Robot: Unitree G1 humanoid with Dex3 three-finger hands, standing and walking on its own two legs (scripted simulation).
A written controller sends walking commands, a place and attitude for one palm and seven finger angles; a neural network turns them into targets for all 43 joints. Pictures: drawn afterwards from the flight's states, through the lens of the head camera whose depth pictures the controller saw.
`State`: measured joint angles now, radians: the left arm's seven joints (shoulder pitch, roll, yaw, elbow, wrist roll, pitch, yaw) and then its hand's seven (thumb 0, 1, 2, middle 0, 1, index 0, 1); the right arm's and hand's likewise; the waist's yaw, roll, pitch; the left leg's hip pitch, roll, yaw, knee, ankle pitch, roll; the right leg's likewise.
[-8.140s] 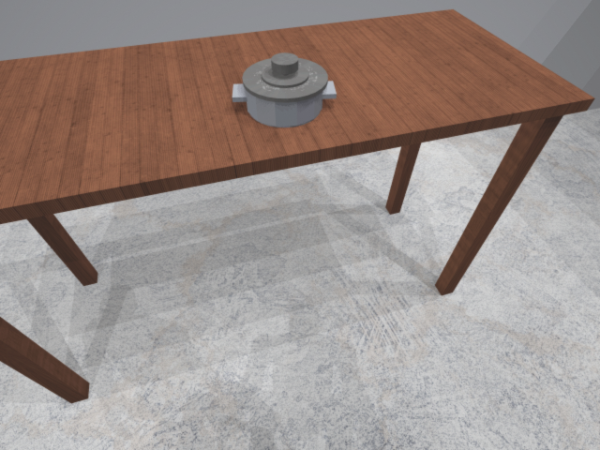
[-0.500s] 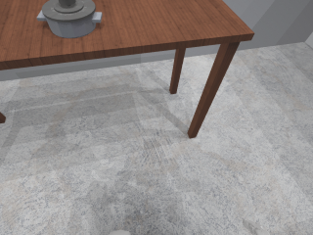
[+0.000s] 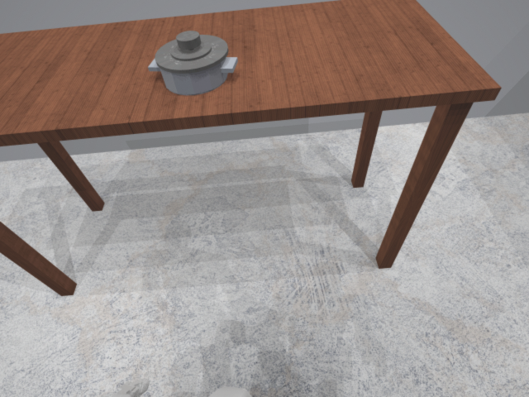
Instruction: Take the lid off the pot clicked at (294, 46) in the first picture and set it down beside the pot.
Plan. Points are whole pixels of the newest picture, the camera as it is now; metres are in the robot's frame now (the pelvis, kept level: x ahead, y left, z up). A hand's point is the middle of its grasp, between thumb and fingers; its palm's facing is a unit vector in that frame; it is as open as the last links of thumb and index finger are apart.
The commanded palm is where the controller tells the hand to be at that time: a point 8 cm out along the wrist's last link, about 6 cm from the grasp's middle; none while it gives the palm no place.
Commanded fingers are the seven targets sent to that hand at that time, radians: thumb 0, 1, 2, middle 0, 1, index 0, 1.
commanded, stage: take the last steps up to it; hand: left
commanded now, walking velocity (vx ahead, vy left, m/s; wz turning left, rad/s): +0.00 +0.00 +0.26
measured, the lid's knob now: (188, 39) +0.78 +0.19 +0.17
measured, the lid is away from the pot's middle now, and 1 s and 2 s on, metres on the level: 0.00 0.00 0.00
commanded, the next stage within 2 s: come to a stop and stand still in 1.00 s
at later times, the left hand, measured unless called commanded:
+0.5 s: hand out of the picture +0.04 +0.24 -0.16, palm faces +0.13 -0.98 -0.18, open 7.4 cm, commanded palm none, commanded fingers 0.00 0.90 0.90 -0.20 -0.30 -0.20 -0.30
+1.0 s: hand (187, 317) +0.29 +0.18 -0.15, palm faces +0.13 -0.96 -0.23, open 7.2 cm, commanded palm none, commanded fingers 0.00 0.90 0.90 -0.20 -0.30 -0.20 -0.30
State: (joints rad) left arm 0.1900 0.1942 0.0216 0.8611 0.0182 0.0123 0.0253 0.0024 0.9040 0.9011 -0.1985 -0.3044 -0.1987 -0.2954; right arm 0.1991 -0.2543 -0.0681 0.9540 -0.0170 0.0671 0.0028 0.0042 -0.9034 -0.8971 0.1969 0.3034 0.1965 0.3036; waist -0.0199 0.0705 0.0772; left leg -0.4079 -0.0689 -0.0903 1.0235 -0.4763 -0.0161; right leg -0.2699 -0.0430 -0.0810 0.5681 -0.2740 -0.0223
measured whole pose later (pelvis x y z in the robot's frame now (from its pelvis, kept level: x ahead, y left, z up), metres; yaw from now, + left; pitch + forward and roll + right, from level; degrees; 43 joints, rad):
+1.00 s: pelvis +0.22 -0.01 +0.00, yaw +6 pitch -1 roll +0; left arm 0.19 0.15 0.05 1.00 0.01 -0.05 0.02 -0.01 0.94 0.90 -0.20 -0.30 -0.20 -0.30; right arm 0.31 -0.18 -0.04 1.08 -0.03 -0.02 -0.02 0.00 -0.91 -0.90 0.19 0.30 0.19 0.30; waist -0.04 0.04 0.06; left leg -0.47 0.09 0.03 1.07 -0.34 0.01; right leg -0.27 0.00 -0.17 0.46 -0.18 -0.09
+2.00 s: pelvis +0.24 -0.07 +0.01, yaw +6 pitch -3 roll +4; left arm 0.28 0.15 0.03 0.92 0.01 0.01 0.06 0.00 0.90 0.90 -0.20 -0.30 -0.20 -0.30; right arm 0.24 -0.25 -0.07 0.93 -0.03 0.11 0.00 0.00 -0.91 -0.90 0.19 0.30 0.19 0.30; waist 0.00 0.07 0.08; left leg -0.50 -0.02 -0.06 1.12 -0.27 -0.05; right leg -0.20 0.02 -0.06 0.48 -0.23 -0.09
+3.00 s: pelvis +0.25 +0.05 +0.00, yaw +4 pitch -1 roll +0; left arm 0.23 0.17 0.01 1.02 0.02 0.02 0.04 0.00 0.91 0.90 -0.20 -0.30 -0.20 -0.29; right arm 0.24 -0.16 -0.02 1.05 -0.02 0.00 -0.03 0.01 -0.92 -0.90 0.20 0.30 0.20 0.30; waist -0.01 0.00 0.07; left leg -0.17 -0.04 0.09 0.50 -0.32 0.07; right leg -0.22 -0.06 0.03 0.50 -0.26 0.06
